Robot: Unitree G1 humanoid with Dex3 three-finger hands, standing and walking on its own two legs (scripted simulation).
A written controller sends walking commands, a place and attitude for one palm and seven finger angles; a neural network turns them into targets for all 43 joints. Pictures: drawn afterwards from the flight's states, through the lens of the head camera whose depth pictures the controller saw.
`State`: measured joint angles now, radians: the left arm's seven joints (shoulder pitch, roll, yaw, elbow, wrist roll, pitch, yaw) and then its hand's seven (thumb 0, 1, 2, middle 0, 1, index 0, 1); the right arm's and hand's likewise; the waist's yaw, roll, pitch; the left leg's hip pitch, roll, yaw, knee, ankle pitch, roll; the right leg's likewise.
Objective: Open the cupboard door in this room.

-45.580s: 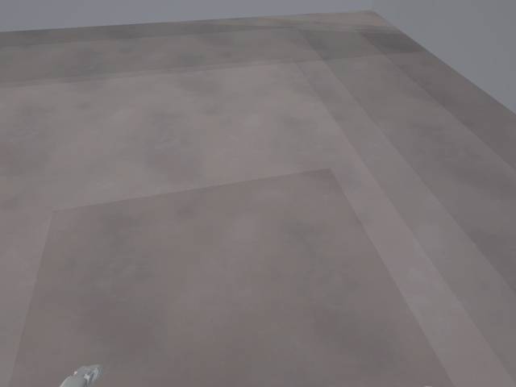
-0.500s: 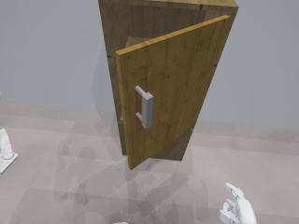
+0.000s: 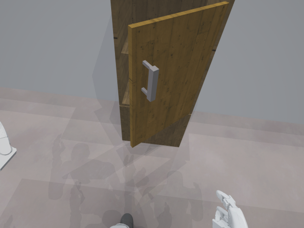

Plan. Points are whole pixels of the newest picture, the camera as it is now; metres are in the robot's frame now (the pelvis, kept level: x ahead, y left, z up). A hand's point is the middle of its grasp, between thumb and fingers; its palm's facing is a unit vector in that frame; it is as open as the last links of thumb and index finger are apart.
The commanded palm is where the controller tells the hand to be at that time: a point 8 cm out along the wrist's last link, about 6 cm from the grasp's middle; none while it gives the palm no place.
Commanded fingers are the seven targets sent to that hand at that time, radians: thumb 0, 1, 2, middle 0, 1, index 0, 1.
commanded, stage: stop stepping back and stand still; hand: left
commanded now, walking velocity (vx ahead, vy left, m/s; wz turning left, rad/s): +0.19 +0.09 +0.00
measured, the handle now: (148, 81) +0.53 +0.05 +0.09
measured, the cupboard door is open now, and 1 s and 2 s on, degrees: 43 43 43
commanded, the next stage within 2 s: let the arm hang, fingers relaxed in 0.80 s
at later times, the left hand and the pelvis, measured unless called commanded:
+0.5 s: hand (5, 209) +0.12 +0.23 +0.18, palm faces +0.36 -0.81 -0.47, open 7.4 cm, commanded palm +0.07 +0.28 +0.19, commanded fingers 0.00 0.90 0.90 -0.20 -0.30 -0.20 -0.30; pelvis -0.09 -0.01 +0.00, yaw -2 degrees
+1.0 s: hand (25, 215) +0.14 +0.26 +0.06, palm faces +0.23 -0.86 -0.46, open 7.4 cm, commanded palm none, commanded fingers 0.00 0.90 0.90 -0.20 -0.30 -0.20 -0.30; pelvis -0.10 +0.02 +0.00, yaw +0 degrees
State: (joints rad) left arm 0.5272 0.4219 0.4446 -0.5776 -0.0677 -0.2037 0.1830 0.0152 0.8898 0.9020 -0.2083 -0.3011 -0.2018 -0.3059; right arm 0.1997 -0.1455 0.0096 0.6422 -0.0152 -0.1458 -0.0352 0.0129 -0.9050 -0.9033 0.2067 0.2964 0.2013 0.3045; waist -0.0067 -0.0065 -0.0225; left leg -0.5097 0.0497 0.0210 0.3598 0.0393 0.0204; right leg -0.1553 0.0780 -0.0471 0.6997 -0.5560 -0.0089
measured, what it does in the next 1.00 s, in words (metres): steps on the spot: right foot, then left foot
